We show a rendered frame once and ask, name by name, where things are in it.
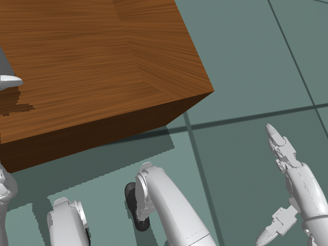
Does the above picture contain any right robot foot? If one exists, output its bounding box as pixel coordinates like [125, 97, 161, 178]
[125, 182, 150, 232]

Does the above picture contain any bottle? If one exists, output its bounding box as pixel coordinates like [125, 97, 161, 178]
[0, 46, 15, 91]

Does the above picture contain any left robot arm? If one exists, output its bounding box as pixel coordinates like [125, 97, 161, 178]
[0, 161, 18, 246]

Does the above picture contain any right robot hand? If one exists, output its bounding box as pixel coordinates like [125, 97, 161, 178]
[255, 124, 328, 246]

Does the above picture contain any right robot arm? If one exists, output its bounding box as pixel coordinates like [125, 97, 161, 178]
[301, 215, 328, 246]

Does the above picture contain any left robot hand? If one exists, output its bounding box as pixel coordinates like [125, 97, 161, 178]
[0, 75, 23, 88]

